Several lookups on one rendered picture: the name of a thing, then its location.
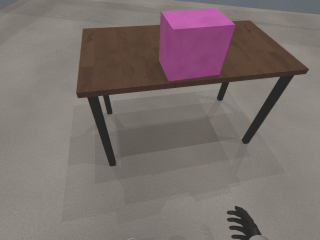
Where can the carton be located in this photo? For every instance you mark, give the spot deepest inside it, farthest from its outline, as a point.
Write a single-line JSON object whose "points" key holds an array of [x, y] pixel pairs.
{"points": [[193, 42]]}

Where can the table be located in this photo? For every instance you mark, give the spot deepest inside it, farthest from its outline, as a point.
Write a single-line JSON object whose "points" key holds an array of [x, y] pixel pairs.
{"points": [[119, 60]]}

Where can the right robot hand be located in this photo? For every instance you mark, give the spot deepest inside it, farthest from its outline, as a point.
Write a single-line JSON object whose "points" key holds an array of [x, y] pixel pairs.
{"points": [[249, 227]]}

